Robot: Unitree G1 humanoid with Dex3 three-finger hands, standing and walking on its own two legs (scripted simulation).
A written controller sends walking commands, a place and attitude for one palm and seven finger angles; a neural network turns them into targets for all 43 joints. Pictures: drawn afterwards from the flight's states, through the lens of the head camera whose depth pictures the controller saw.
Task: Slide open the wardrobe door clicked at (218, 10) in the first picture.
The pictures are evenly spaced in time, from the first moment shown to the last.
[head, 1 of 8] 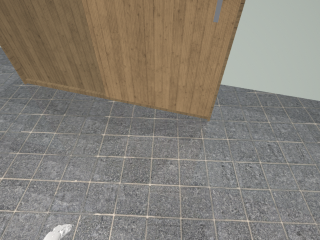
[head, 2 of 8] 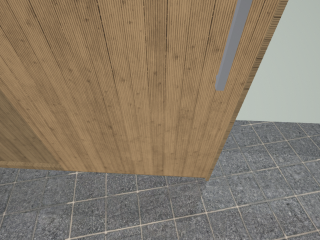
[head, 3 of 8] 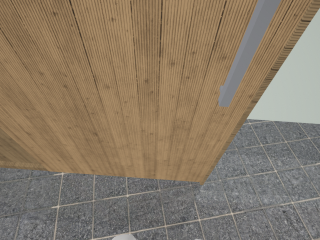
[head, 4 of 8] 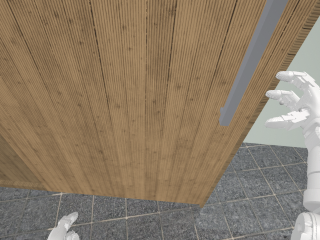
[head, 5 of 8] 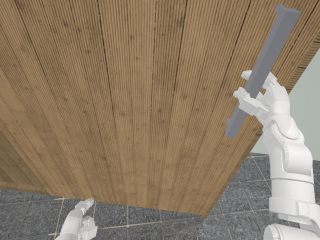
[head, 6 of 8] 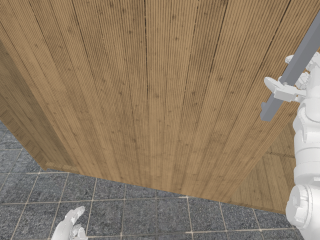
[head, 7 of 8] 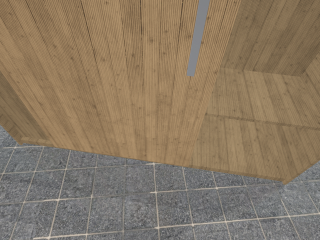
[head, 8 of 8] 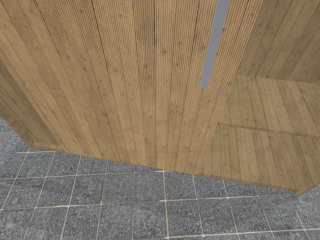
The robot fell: no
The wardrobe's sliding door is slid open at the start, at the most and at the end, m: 0.00 0.65 0.65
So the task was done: yes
